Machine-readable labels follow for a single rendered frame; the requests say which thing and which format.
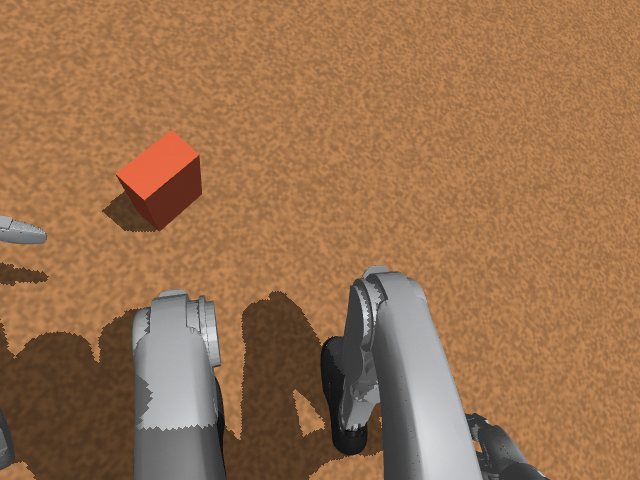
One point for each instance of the right robot arm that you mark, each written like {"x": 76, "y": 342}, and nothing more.
{"x": 521, "y": 471}

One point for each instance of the carton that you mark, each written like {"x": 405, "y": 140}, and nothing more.
{"x": 163, "y": 180}

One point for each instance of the left robot hand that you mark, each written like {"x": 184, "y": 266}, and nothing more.
{"x": 12, "y": 231}

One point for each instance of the right robot hand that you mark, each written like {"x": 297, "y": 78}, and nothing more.
{"x": 499, "y": 450}

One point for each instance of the right robot foot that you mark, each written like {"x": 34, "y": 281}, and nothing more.
{"x": 332, "y": 374}

